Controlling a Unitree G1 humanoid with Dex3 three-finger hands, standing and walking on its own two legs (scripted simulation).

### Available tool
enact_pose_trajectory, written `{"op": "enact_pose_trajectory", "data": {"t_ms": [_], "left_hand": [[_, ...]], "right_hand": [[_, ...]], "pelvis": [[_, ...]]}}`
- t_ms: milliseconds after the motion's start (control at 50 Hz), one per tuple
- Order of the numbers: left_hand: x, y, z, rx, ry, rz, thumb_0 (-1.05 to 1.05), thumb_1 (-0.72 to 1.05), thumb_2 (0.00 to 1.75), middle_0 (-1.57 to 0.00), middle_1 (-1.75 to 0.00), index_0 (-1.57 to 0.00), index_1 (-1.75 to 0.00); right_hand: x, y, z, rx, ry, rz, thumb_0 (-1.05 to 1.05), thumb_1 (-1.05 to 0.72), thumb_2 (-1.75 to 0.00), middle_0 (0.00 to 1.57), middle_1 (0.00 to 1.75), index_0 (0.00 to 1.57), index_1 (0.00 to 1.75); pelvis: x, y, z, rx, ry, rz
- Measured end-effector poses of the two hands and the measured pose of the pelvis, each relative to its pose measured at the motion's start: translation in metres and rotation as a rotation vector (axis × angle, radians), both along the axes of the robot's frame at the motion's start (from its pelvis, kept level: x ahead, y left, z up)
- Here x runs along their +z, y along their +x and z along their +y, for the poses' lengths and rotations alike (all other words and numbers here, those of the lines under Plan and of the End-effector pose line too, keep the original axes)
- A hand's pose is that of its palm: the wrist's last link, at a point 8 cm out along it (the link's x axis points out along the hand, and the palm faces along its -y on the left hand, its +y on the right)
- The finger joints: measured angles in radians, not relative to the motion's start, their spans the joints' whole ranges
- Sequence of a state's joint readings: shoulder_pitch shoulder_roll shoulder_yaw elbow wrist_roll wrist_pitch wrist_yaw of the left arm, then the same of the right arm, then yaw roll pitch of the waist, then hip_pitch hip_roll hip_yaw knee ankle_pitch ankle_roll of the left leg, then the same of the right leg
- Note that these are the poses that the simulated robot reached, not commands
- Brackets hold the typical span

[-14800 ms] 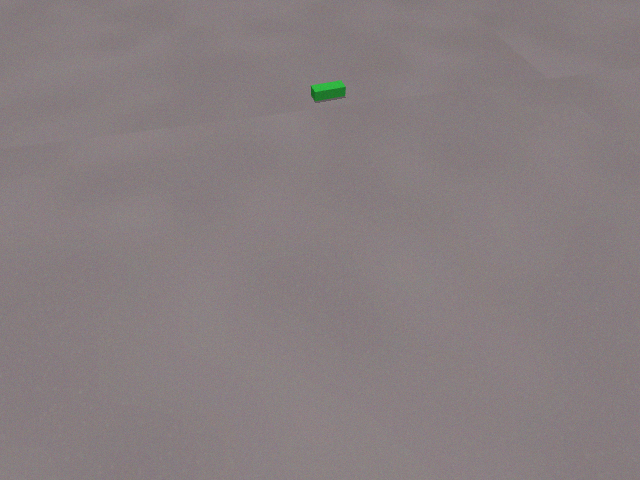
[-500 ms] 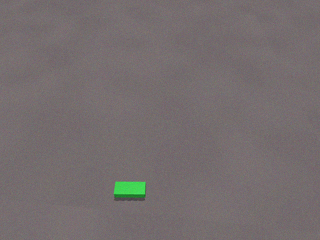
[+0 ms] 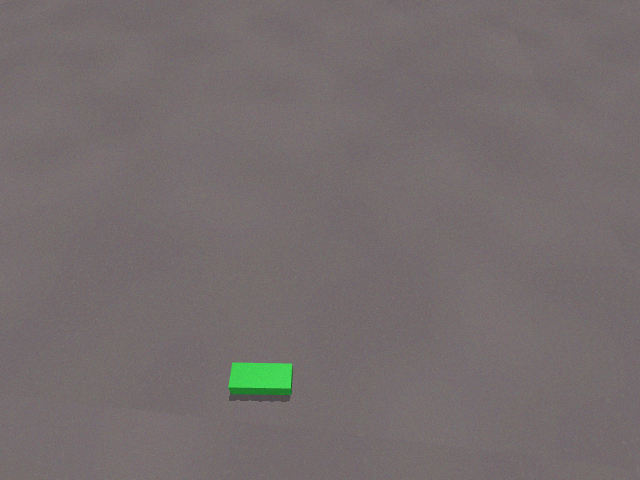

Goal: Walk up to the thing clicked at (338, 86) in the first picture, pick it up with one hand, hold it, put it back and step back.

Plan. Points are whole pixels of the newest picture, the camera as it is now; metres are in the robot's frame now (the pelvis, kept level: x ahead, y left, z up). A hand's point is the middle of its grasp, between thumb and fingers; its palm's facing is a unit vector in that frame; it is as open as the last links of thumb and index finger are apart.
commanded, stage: stand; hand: left
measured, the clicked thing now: (261, 378) +0.53 +0.17 -0.75
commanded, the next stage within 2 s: walk up in 0.36 s
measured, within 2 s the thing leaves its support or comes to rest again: neither
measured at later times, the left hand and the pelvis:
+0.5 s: hand out of the picture +0.06 +0.26 -0.16, palm faces -0.01 -0.93 -0.36, open 7.4 cm; pelvis +0.01 -0.01 -0.01, yaw +0 degrees
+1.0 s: hand out of the picture +0.13 +0.20 -0.16, palm faces +0.01 -0.93 -0.37, open 7.4 cm; pelvis +0.05 -0.06 -0.01, yaw +1 degrees
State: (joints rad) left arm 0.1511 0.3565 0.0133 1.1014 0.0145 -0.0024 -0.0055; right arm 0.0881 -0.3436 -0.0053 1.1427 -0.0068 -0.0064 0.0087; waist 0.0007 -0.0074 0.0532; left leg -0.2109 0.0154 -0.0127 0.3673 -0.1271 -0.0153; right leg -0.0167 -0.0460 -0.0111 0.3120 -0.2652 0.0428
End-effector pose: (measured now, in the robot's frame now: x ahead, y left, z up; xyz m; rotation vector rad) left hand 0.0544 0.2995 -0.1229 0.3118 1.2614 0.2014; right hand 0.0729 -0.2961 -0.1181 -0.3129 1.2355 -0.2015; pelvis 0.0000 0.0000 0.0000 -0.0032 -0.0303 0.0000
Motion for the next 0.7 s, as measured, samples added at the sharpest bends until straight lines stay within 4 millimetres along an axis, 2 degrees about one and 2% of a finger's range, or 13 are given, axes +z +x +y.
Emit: {"op": "enact_pose_trajectory", "data": {"t_ms": [200, 400, 460, 560, 640, 700], "left_hand": [[-0.001, -0.004, 0.001, 0.000, 0.000, 0.018, 0.00, 0.90, 0.90, -0.20, -0.30, -0.20, -0.30], [0.000, 0.003, 0.002, 0.001, 0.002, -0.001, 0.00, 0.90, 0.90, -0.20, -0.30, -0.20, -0.30], [0.000, 0.005, 0.003, 0.007, 0.011, -0.009, 0.00, 0.90, 0.90, -0.20, -0.30, -0.20, -0.30], [0.002, -0.002, -0.006, 0.022, 0.032, -0.016, 0.00, 0.90, 0.90, -0.20, -0.30, -0.20, -0.30], [0.002, -0.010, -0.012, 0.050, 0.028, 0.011, 0.00, 0.90, 0.90, -0.20, -0.30, -0.20, -0.30], [-0.004, -0.009, -0.013, 0.060, 0.022, 0.039, 0.00, 0.90, 0.90, -0.20, -0.30, -0.20, -0.30]], "right_hand": [[-0.001, -0.004, 0.000, -0.004, 0.000, 0.017, 0.00, -0.91, -0.90, 0.20, 0.30, 0.21, 0.30], [-0.002, -0.001, 0.001, 0.001, 0.003, 0.002, 0.00, -0.91, -0.90, 0.20, 0.30, 0.21, 0.30], [-0.002, -0.002, -0.005, 0.001, 0.001, -0.019, 0.00, -0.91, -0.90, 0.20, 0.30, 0.21, 0.30], [-0.006, -0.001, -0.026, 0.000, -0.011, -0.011, 0.00, -0.91, -0.90, 0.20, 0.30, 0.21, 0.30], [-0.007, 0.010, -0.036, 0.022, -0.030, 0.000, 0.00, -0.91, -0.90, 0.20, 0.30, 0.21, 0.30], [-0.008, 0.022, -0.036, 0.036, -0.040, -0.002, 0.00, -0.91, -0.90, 0.20, 0.30, 0.20, 0.30]], "pelvis": [[0.000, 0.000, 0.000, -0.001, 0.000, 0.005], [-0.001, 0.002, 0.000, -0.001, 0.004, 0.001], [-0.004, 0.004, -0.006, 0.000, 0.016, 0.003], [-0.008, 0.010, -0.021, 0.003, 0.005, 0.004], [-0.009, 0.022, -0.024, 0.013, -0.002, 0.002], [-0.012, 0.031, -0.023, 0.014, 0.007, -0.007]]}}
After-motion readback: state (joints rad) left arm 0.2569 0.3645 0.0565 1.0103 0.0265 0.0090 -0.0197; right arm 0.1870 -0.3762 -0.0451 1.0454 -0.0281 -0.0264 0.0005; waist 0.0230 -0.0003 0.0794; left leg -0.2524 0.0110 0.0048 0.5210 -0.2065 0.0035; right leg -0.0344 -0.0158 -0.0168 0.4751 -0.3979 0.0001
